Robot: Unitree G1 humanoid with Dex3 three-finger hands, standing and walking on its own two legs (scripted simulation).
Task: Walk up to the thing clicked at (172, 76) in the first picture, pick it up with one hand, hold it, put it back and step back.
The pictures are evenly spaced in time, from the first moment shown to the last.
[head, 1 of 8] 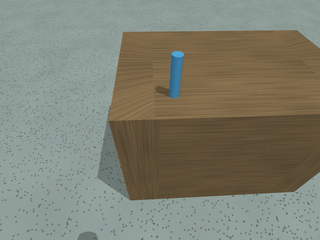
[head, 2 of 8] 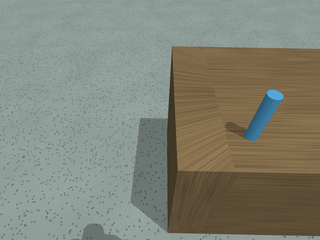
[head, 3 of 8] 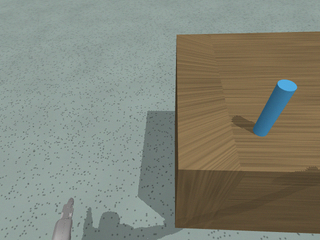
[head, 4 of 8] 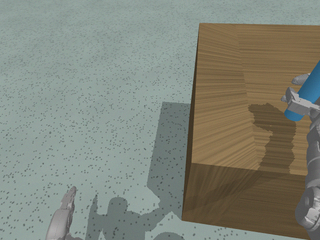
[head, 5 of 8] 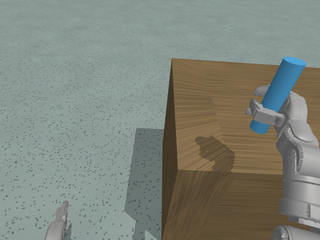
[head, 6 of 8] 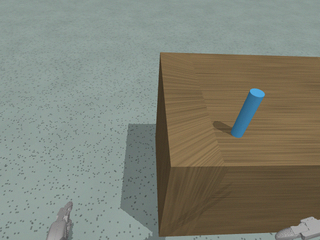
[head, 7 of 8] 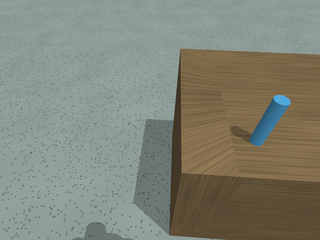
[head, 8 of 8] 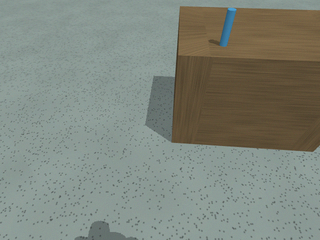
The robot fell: no
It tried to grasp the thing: yes
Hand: right
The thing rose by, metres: 0.22
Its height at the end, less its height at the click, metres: +0.00
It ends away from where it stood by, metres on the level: 0.00
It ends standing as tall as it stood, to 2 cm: yes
